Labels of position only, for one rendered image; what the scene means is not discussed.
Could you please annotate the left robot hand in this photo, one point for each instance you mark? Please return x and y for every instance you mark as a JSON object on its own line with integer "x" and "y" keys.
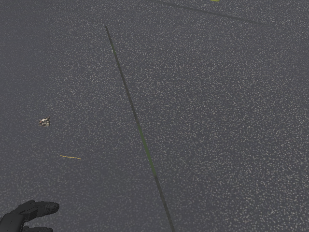
{"x": 14, "y": 221}

